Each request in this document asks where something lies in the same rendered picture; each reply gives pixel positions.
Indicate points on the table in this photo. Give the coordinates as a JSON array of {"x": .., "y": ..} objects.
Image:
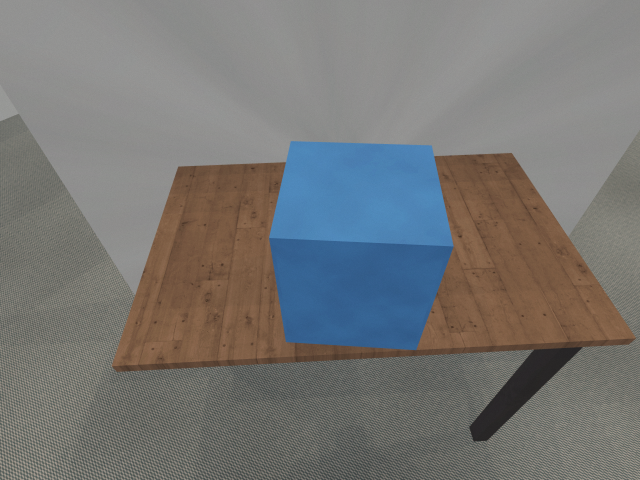
[{"x": 514, "y": 281}]

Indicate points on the carton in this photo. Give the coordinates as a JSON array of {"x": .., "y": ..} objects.
[{"x": 360, "y": 241}]

